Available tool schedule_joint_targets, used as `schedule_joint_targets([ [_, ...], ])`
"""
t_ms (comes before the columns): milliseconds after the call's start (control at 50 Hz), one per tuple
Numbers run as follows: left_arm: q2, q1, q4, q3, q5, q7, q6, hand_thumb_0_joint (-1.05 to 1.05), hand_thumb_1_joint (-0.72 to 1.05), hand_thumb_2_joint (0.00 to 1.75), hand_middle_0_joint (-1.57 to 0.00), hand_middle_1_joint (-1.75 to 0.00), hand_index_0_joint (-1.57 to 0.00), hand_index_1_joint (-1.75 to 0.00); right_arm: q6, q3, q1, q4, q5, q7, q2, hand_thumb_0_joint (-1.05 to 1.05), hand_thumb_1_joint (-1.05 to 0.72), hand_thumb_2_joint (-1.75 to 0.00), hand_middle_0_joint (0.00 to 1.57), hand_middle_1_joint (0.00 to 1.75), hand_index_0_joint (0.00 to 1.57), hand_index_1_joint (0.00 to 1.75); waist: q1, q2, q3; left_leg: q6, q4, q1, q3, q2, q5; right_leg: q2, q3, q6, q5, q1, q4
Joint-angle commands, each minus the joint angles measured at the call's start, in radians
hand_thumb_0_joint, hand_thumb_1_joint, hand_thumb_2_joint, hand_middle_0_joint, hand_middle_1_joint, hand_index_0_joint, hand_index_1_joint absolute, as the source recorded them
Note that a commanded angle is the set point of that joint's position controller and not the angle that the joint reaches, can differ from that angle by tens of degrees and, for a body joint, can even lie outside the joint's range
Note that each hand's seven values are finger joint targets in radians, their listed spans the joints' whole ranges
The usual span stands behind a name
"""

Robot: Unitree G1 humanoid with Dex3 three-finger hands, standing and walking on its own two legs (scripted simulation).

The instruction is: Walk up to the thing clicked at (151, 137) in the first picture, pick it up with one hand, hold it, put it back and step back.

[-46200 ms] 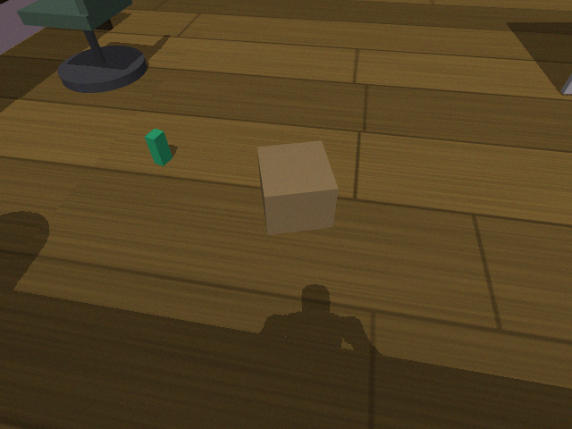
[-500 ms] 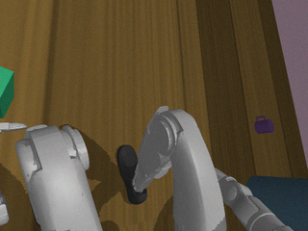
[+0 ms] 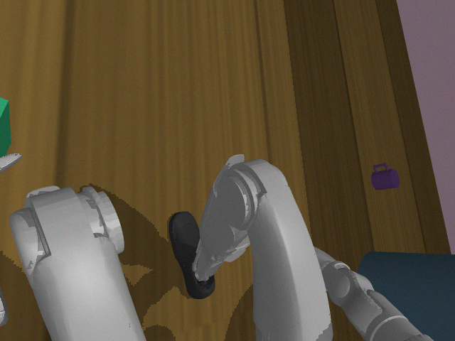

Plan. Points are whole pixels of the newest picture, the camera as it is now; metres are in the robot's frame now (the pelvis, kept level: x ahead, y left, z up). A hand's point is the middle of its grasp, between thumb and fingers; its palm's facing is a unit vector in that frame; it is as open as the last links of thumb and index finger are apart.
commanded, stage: close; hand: left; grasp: from the side
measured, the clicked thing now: out of the picture +0.43 +0.27 -0.20
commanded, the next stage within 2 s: settle in 1.26 s
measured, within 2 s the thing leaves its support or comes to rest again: leaves its support in 1.54 s
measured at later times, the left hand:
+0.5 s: hand out of the picture +0.41 +0.28 -0.19, palm faces +0.36 -0.93 +0.01, open 12.3 cm
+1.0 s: hand out of the picture +0.41 +0.28 -0.19, palm faces +0.37 -0.93 +0.01, open 12.3 cm
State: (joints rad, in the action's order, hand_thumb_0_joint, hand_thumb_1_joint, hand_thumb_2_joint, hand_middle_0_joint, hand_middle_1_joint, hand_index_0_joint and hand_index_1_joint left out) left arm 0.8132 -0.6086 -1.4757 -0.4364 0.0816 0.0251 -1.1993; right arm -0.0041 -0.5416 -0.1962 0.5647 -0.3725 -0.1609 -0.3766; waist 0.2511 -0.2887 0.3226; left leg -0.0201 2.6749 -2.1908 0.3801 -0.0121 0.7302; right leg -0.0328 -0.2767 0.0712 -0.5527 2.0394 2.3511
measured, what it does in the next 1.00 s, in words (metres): stands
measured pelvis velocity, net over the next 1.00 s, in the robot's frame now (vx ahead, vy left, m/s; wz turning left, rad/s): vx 0.00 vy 0.00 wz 0.00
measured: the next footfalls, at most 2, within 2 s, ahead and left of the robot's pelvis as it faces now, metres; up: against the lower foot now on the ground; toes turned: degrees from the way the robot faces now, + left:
none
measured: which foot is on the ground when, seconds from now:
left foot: down 0.00-1.00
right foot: down 0.00-1.00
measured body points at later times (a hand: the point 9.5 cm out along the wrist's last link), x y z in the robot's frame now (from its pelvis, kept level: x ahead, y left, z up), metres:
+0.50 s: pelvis +0.00 +0.00 +0.00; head +0.22 +0.21 +0.33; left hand +0.38 +0.32 -0.19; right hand +0.18 -0.24 -0.03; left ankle +0.08 +0.11 -0.25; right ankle +0.16 -0.12 -0.25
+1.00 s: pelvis +0.00 +0.00 +0.00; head +0.22 +0.20 +0.33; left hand +0.39 +0.33 -0.19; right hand +0.17 -0.24 -0.03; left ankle +0.08 +0.11 -0.25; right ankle +0.16 -0.12 -0.25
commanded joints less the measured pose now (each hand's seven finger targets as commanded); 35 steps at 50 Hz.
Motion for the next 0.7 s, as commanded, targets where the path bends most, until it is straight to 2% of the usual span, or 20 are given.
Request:
schedule_joint_targets([
  [0, 0.112, -0.175, 0.125, 0.000, -0.005, 0.004, -0.057, 0.00, 0.20, 0.74, -0.76, -0.74, -0.76, -0.74, 0.011, 0.130, 0.025, -0.012, -0.006, 0.018, -0.372, 0.00, -0.89, -0.90, 0.20, 0.30, 0.20, 0.30, 0.122, 0.553, -0.522, 0.057, -0.394, 0.379, -0.052, -0.060, -0.123, -0.048, -0.101, -0.072, 0.123, -0.242, -0.115],
  [80, 0.102, -0.175, 0.123, 0.003, -0.001, 0.003, -0.056, 0.00, 0.23, 0.80, -0.83, -0.81, -0.83, -0.81, 0.007, 0.132, 0.020, -0.004, -0.006, 0.019, -0.374, 0.00, -0.90, -0.90, 0.20, 0.30, 0.20, 0.30, 0.124, 0.554, -0.506, 0.056, -0.393, 0.364, -0.057, -0.057, -0.108, -0.046, -0.101, -0.071, 0.117, -0.241, -0.120],
  [200, 0.106, -0.179, 0.141, 0.021, -0.004, -0.002, -0.050, 0.00, 0.20, 0.83, -0.85, -0.85, -0.85, -0.85, 0.007, 0.132, 0.023, 0.001, -0.005, 0.020, -0.367, 0.00, -0.89, -0.90, 0.20, 0.30, 0.20, 0.30, 0.122, 0.548, -0.526, 0.052, -0.381, 0.365, -0.067, -0.055, -0.126, -0.049, -0.095, -0.073, 0.129, -0.254, -0.125],
  [280, 0.117, -0.201, 0.143, 0.006, 0.005, 0.001, -0.046, 0.00, 0.17, 0.84, -0.87, -0.86, -0.86, -0.87, 0.009, 0.130, 0.031, 0.000, -0.005, 0.022, -0.369, 0.00, -0.90, -0.90, 0.20, 0.30, 0.20, 0.30, 0.128, 0.547, -0.549, 0.050, -0.374, 0.370, -0.069, -0.055, -0.133, -0.051, -0.093, -0.072, 0.136, -0.270, -0.127],
  [320, 0.127, -0.198, 0.124, -0.002, 0.001, 0.002, -0.045, 0.00, 0.17, 0.86, -0.89, -0.90, -0.90, -0.90, 0.009, 0.128, 0.023, -0.003, -0.004, 0.022, -0.370, 0.00, -0.90, -0.90, 0.20, 0.30, 0.20, 0.30, 0.128, 0.543, -0.527, 0.051, -0.383, 0.359, -0.061, -0.056, -0.111, -0.050, -0.100, -0.072, 0.117, -0.251, -0.125],
  [340, 0.130, -0.194, 0.130, 0.000, 0.000, 0.003, -0.043, 0.00, 0.18, 0.86, -0.90, -0.90, -0.90, -0.90, 0.010, 0.129, 0.024, -0.004, -0.004, 0.022, -0.368, 0.00, -0.90, -0.90, 0.20, 0.30, 0.20, 0.30, 0.119, 0.546, -0.533, 0.049, -0.377, 0.361, -0.068, -0.056, -0.106, -0.053, -0.094, -0.073, 0.115, -0.254, -0.128],
  [360, 0.125, -0.207, 0.126, -0.003, 0.002, 0.003, -0.044, 0.00, 0.20, 0.88, -0.91, -0.91, -0.91, -0.92, 0.010, 0.127, 0.027, -0.003, -0.005, 0.023, -0.369, 0.00, -0.90, -0.90, 0.20, 0.30, 0.20, 0.30, 0.129, 0.548, -0.529, 0.051, -0.377, 0.361, -0.065, -0.056, -0.115, -0.050, -0.096, -0.072, 0.122, -0.255, -0.125],
  [460, 0.141, -0.222, 0.133, -0.012, -0.001, 0.003, -0.041, 0.00, 0.16, 0.88, -0.93, -0.93, -0.93, -0.93, 0.011, 0.130, 0.017, -0.008, -0.002, 0.025, -0.371, 0.00, -0.90, -0.90, 0.20, 0.30, 0.20, 0.30, 0.127, 0.545, -0.503, 0.048, -0.386, 0.345, -0.061, -0.059, -0.081, -0.048, -0.096, -0.072, 0.095, -0.233, -0.126],
  [500, 0.144, -0.245, 0.139, -0.006, -0.002, 0.001, -0.045, 0.00, 0.15, 0.87, -0.93, -0.92, -0.93, -0.92, 0.010, 0.128, 0.017, -0.009, -0.003, 0.025, -0.372, 0.00, -0.90, -0.90, 0.20, 0.30, 0.20, 0.30, 0.138, 0.544, -0.504, 0.048, -0.385, 0.347, -0.060, -0.059, -0.086, -0.047, -0.095, -0.070, 0.100, -0.236, -0.127],
  [520, 0.147, -0.228, 0.131, -0.022, 0.001, 0.004, -0.042, 0.00, 0.16, 0.90, -0.95, -0.95, -0.95, -0.95, 0.011, 0.126, 0.028, -0.009, -0.004, 0.025, -0.371, 0.00, -0.90, -0.90, 0.20, 0.30, 0.20, 0.30, 0.135, 0.550, -0.529, 0.050, -0.385, 0.367, -0.057, -0.060, -0.106, -0.048, -0.097, -0.071, 0.112, -0.249, -0.123],
  [540, 0.153, -0.217, 0.133, -0.023, 0.001, 0.003, -0.041, 0.00, 0.16, 0.91, -0.95, -0.95, -0.96, -0.96, 0.011, 0.124, 0.027, -0.010, -0.004, 0.025, -0.369, 0.00, -0.90, -0.90, 0.20, 0.30, 0.20, 0.30, 0.123, 0.551, -0.535, 0.049, -0.380, 0.360, -0.060, -0.058, -0.119, -0.050, -0.095, -0.072, 0.122, -0.260, -0.122],
  [560, 0.138, -0.209, 0.129, -0.022, 0.003, 0.000, -0.041, 0.00, 0.17, 0.91, -0.95, -0.96, -0.95, -0.96, 0.013, 0.124, 0.027, -0.010, -0.004, 0.025, -0.368, 0.00, -0.90, -0.90, 0.20, 0.30, 0.20, 0.30, 0.128, 0.544, -0.536, 0.050, -0.376, 0.368, -0.061, -0.058, -0.132, -0.049, -0.095, -0.071, 0.132, -0.258, -0.122],
  [580, 0.153, -0.227, 0.124, -0.022, -0.003, 0.001, -0.040, 0.00, 0.18, 0.91, -0.97, -0.97, -0.97, -0.97, 0.015, 0.124, 0.028, -0.011, -0.005, 0.026, -0.372, 0.00, -0.90, -0.90, 0.20, 0.30, 0.20, 0.30, 0.135, 0.550, -0.526, 0.051, -0.383, 0.364, -0.057, -0.061, -0.118, -0.049, -0.099, -0.073, 0.117, -0.242, -0.120],
  [620, 0.130, -0.220, 0.134, -0.010, -0.003, -0.003, -0.041, 0.00, 0.17, 0.94, -0.97, -0.98, -0.97, -0.99, 0.015, 0.127, 0.024, -0.012, -0.005, 0.025, -0.370, 0.00, -0.90, -0.90, 0.20, 0.30, 0.20, 0.30, 0.134, 0.560, -0.513, 0.053, -0.390, 0.374, -0.054, -0.061, -0.108, -0.048, -0.099, -0.073, 0.114, -0.233, -0.119],
  [680, 0.157, -0.237, 0.133, -0.018, -0.001, 0.001, -0.040, 0.00, 0.16, 0.95, -0.99, -1.00, -0.99, -1.00, 0.013, 0.124, 0.024, -0.014, -0.004, 0.025, -0.370, 0.00, -0.90, -0.90, 0.20, 0.30, 0.20, 0.30, 0.132, 0.544, -0.523, 0.045, -0.378, 0.347, -0.064, -0.057, -0.086, -0.051, -0.094, -0.072, 0.098, -0.250, -0.132],
])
